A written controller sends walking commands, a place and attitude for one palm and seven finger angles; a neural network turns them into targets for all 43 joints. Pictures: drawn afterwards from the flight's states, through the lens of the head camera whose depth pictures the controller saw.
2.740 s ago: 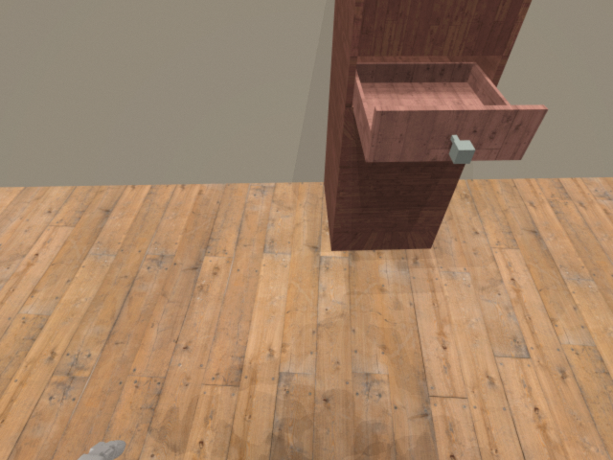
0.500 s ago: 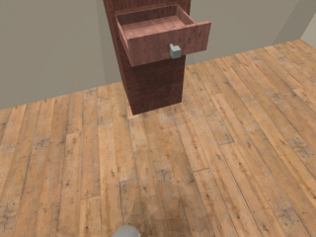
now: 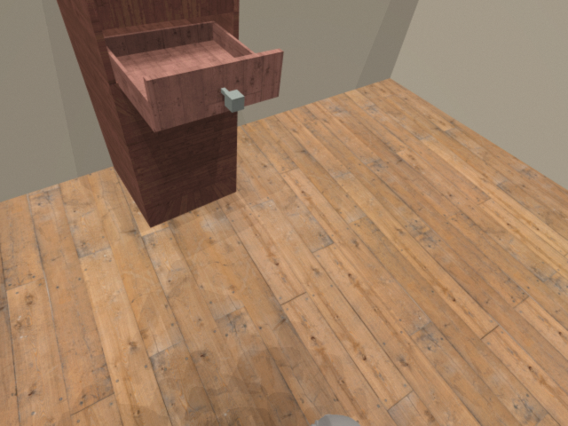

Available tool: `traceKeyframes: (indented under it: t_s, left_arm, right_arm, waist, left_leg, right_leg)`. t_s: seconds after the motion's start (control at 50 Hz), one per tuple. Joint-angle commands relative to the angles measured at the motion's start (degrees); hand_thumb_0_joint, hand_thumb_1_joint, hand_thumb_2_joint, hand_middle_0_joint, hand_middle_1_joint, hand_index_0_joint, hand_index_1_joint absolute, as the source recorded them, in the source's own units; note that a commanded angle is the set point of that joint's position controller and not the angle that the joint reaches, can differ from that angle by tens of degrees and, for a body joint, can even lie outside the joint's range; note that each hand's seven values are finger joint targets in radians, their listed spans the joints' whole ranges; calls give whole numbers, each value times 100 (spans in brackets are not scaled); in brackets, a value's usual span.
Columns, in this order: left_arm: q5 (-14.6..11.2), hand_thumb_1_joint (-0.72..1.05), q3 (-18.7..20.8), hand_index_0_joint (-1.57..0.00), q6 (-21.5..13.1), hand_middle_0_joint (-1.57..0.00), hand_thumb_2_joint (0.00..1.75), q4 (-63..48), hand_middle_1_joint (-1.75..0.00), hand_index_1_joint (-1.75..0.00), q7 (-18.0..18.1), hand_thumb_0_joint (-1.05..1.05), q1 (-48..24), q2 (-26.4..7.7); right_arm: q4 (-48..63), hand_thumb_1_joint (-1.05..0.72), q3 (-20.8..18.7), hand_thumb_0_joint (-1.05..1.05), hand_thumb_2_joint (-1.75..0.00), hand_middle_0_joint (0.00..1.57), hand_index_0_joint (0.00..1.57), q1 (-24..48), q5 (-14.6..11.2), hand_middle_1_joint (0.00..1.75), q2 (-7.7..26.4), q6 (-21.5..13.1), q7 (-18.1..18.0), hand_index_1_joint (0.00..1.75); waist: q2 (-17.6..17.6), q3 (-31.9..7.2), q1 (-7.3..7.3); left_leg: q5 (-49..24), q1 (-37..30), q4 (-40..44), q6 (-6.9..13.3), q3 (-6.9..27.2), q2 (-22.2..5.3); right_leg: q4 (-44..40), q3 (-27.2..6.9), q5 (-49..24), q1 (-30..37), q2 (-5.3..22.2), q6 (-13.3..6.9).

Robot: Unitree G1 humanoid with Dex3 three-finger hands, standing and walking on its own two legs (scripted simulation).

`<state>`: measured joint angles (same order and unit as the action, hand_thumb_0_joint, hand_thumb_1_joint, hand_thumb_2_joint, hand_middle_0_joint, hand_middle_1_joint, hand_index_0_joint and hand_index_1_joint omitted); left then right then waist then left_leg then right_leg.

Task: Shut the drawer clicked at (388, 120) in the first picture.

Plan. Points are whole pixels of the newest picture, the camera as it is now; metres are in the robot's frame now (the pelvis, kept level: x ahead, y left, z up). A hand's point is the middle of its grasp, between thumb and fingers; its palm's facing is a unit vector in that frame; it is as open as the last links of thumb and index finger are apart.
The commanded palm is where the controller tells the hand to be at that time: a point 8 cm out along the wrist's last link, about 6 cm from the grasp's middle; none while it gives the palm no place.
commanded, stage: walk to a spot facing it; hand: left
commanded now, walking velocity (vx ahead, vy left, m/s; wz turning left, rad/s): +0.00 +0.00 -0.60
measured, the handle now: (230, 97) +0.86 +0.22 -0.02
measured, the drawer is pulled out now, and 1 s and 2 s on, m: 0.28 0.28 0.28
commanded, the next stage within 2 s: turn to face it in 1.84 s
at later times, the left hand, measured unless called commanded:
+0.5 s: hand (222, 421) +0.16 +0.10 -0.16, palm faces -0.26 -0.94 -0.22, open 7.4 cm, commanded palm none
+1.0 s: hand (248, 284) +0.42 +0.09 -0.18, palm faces -0.42 -0.89 -0.15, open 7.4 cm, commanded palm none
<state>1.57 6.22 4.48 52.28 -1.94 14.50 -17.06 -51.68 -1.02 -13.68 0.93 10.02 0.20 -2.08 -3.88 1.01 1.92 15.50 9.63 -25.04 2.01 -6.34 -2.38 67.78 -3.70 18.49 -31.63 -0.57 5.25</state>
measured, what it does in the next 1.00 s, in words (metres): walks ahead, turning right: right foot, then left foot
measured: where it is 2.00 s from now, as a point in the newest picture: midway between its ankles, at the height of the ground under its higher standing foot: (349, 322)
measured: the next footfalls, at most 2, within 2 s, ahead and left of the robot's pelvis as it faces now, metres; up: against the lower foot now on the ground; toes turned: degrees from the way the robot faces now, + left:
right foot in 0.30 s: +0.00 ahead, -0.16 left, +0.00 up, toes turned -18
left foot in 0.74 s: +0.35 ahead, -0.02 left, +0.00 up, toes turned -17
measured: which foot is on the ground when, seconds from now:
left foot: down 0.00-0.30, up 0.32-0.72, down 0.74-1.00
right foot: up 0.00-0.28, down 0.30-0.76, up 0.78-1.00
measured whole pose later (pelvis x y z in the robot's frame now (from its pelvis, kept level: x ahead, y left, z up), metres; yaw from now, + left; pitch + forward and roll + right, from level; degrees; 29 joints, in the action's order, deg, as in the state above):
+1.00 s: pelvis +0.29 -0.06 +0.00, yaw -32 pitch -1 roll -3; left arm 1.7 6.1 0.3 56.9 -1.4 16.4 -13.0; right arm -56.2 -2.9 -16.1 0.7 8.7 -5.2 -1.8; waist -2.9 1.1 1.8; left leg 14.8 9.8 -24.5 4.2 -14.1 -3.0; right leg 72.1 -0.1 10.2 -33.6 3.3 0.3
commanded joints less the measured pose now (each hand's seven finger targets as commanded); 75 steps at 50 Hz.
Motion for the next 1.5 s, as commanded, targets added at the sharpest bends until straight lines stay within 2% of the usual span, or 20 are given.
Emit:
traceKeyframes:
  t_s: [0.0, 0.14, 0.24, 0.26, 0.28, 0.3, 0.4, 0.64, 0.7, 0.72, 0.74, 0.76, 0.82, 0.9, 1.22, 1.34, 1.36, 1.4, 1.42, 1.48]
  left_arm:
    - [-37, 90, -60, -20, -72, -20, 90, -508, -30, -30, -8, 0, -483, -105]
    - [-20, 90, -130, -20, -126, -20, 90, -607, -30, -30, -103, 0, -929, 34]
    - [-2, 90, -56, -20, -311, -20, 90, -371, -30, -30, -84, 0, -130, -69]
    - [38, 90, 53, -20, -415, -20, 90, -164, -30, -30, -12, 0, 584, -603]
    - [-23, 90, 159, -20, -459, -20, 90, 4, -30, -30, 96, 0, 1098, -1278]
    - [-102, 90, 165, -20, -451, -20, 90, 10, -30, -30, 190, 0, 1272, -1221]
    - [-63, 90, -96, -20, -705, -20, 90, -112, -30, -30, 211, 0, 322, -369]
    - [13, 90, -128, -20, -834, -20, 90, 347, -30, -30, 310, 0, 966, -401]
    - [-51, 90, -53, -20, -854, -20, 90, 335, -30, -30, 299, 0, 671, -499]
    - [-119, 90, -44, -20, -843, -20, 90, 316, -30, -30, 246, 0, 829, -244]
    - [-165, 90, -107, -20, -800, -20, 90, 258, -30, -30, 169, 0, 1251, 207]
    - [-128, 90, -97, -20, -780, -20, 90, 230, -30, -30, 190, 0, 1069, 36]
    - [-1, 90, -57, -20, -672, -20, 90, 339, -30, -30, 57, 0, 570, 175]
    - [25, 90, -73, -20, -404, -20, 90, 519, -30, -30, 41, 0, 1010, 483]
    - [14, 90, -189, -20, -411, -20, 90, -276, -30, -30, -79, 0, -1328, 688]
    - [51, 90, -82, -20, -595, -20, 90, 86, -30, -30, 19, 0, 153, 324]
    - [59, 90, 14, -20, -671, -20, 90, 292, -30, -30, 35, 0, 890, 63]
    - [-96, 90, 191, -20, -728, -20, 90, 417, -30, -30, 153, 0, 1564, -918]
    - [-168, 90, 224, -20, -672, -20, 90, 347, -30, -30, 230, 0, 1269, -892]
    - [-132, 90, -9, -20, -776, -20, 90, 163, -30, -30, 264, 0, 265, -215]
  right_arm:
    - [256, -90, -348, 0, -90, 20, 20, -410, 8, 30, 1123, -158, -79, 30]
    - [38, -90, -472, 0, -90, 20, 20, -685, 74, 30, 1318, -149, 18, 30]
    - [-59, -90, -462, 0, -90, 20, 20, -500, 76, 30, 1279, -146, 111, 30]
    - [49, -90, -384, 0, -90, 20, 20, -518, -4, 30, 984, -132, 167, 30]
    - [441, -90, -242, 0, -90, 20, 20, 28, 32, 30, 644, -134, 226, 30]
    - [595, -90, -306, 0, -90, 20, 20, 430, 92, 30, 961, -127, 220, 30]
    - [225, -90, -383, 0, -90, 20, 20, 140, 114, 30, 848, -142, 293, 30]
    - [629, -90, -280, 0, -90, 20, 20, 1078, 14, 30, 548, -297, 386, 30]
    - [81, -90, -367, 0, -90, 20, 20, -604, 38, 30, 845, -407, 221, 30]
    - [-172, -90, -502, 0, -90, 20, 20, -1525, 108, 30, 1408, -432, 133, 30]
    - [-251, -90, -623, 0, -90, 20, 20, -1924, 116, 30, 2036, -442, 108, 30]
    - [-183, -90, -523, 0, -90, 20, 20, -1606, 49, 30, 1855, -372, 93, 30]
    - [-38, -90, -259, 0, -90, 20, 20, -362, 53, 30, 781, -497, 71, 30]
    - [-285, -90, -214, 0, -90, 20, 20, -473, -6, 30, 442, -610, 34, 30]
    - [-923, -90, -201, 0, -90, 20, 20, -1979, 55, 30, 432, -561, -33, 30]
    - [-785, -90, -320, 0, -90, 20, 20, -1654, 10, 30, 858, -472, 2, 30]
    - [-651, -90, -314, 0, -90, 20, 20, -1407, -30, 30, 891, -465, 48, 30]
    - [-205, -90, -259, 0, -90, 20, 20, -1188, -153, 30, 309, -516, 81, 30]
    - [-88, -90, -311, 0, -90, 20, 20, -729, -107, 30, 440, -505, 62, 30]
    - [-131, -90, -294, 0, -90, 20, 20, -597, 23, 30, 297, -326, 101, 30]
  waist:
    - [1246, 176, -323]
    - [1564, -52, -548]
    - [843, -307, -33]
    - [-532, -681, 286]
    - [-1895, -437, 574]
    - [-1209, -240, 612]
    - [-309, 603, -142]
    - [-401, 451, -5]
    - [-175, -407, -774]
    - [770, -1176, -1080]
    - [2622, -1617, -956]
    - [2044, -1309, -843]
    - [1146, 327, -289]
    - [1274, 204, 47]
    - [926, 864, -535]
    - [1417, -301, 243]
    - [1366, -674, 626]
    - [-395, -1705, 639]
    - [248, -1209, 601]
    - [497, 187, -89]
  left_leg:
    - [-2212, -703, 723, 676, 875, -1524]
    - [-255, -479, 864, 634, 539, -1844]
    - [976, 614, -425, 85, -93, -1707]
    - [1342, 1795, -2074, -285, -813, -1234]
    - [2347, 3493, -3729, -573, -553, -398]
    - [1828, 3761, -4199, -462, 261, -496]
    - [145, 3062, -3865, -637, 356, -722]
    - [-221, 2279, -1729, -454, 176, -297]
    - [-633, -401, -582, -261, 30, 111]
    - [-524, -1798, -426, -59, 919, -807]
    - [-407, -2619, 324, 386, 3257, -2566]
    - [396, -1909, 1010, 588, 3851, -2771]
    - [432, 191, 1382, 68, 1988, -1948]
    - [-843, 410, 1345, -227, 433, -1486]
    - [-3739, -1639, 1132, 129, -809, -1621]
    - [-7098, -1682, -1558, -68, -1398, -1620]
    - [-6039, -692, -2811, -159, -1401, -1617]
    - [1807, 2808, -6556, -596, -614, -99]
    - [1336, 3113, -6552, -416, 328, -425]
    - [333, 2511, -5481, -506, 563, -927]
  right_leg:
    - [-604, 262, 239, -533, 267, 54]
    - [-2205, 794, 726, 455, 332, -196]
    - [-4099, 1112, 102, 2552, 57, -538]
    - [-4895, -125, 891, 3947, 1051, -880]
    - [-5582, -2601, 974, 4232, 2265, -1477]
    - [-5728, -2674, 852, 3921, 2388, -1693]
    - [-5622, -1054, -824, 2487, 1479, -1491]
    - [-5148, -950, -2621, 2938, 1241, -1386]
    - [-3285, -608, -3814, 2299, 793, -1107]
    - [-1788, -251, -2393, 1584, 308, -910]
    - [221, 236, 1304, 170, -429, -643]
    - [934, -209, 1318, -114, -156, -751]
    - [1039, -48, -215, -193, 544, -669]
    - [703, 140, -792, -4, 526, -531]
    - [-2037, 1252, -1050, -1246, 412, -614]
    - [-3162, 1839, -372, 1243, -428, -1177]
    - [-3644, 1587, -842, 2719, -227, -1328]
    - [-4378, -3106, -2797, 5298, 2456, -2753]
    - [-4744, -2661, -2364, 4795, 2497, -2780]
    - [-5271, -1431, -1705, 1966, 1819, -1670]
